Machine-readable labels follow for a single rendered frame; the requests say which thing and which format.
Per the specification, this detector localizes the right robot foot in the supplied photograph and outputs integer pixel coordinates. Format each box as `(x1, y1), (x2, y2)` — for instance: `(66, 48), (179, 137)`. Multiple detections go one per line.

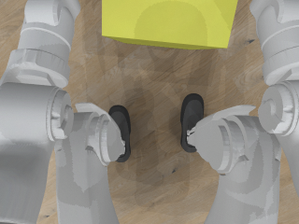
(180, 93), (205, 153)

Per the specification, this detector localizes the robot left forearm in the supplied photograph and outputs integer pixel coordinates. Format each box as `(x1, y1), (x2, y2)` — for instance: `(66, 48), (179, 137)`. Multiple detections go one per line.
(0, 0), (81, 88)

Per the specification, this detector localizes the robot left upper arm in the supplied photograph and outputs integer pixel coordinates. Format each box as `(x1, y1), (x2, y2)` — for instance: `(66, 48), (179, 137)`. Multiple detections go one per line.
(0, 82), (74, 224)

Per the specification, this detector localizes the robot right thigh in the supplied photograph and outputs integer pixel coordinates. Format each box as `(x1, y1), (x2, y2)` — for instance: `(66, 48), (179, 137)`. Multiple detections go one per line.
(204, 115), (281, 224)

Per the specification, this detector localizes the carton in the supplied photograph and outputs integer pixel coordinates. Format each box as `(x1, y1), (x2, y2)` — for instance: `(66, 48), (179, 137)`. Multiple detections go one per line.
(102, 0), (238, 50)

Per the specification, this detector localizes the robot right forearm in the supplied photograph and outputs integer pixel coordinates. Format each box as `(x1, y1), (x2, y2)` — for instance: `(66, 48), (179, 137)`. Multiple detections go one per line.
(249, 0), (299, 86)

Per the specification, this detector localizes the robot right upper arm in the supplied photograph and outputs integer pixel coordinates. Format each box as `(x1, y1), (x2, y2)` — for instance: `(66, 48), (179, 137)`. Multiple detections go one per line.
(258, 79), (299, 198)

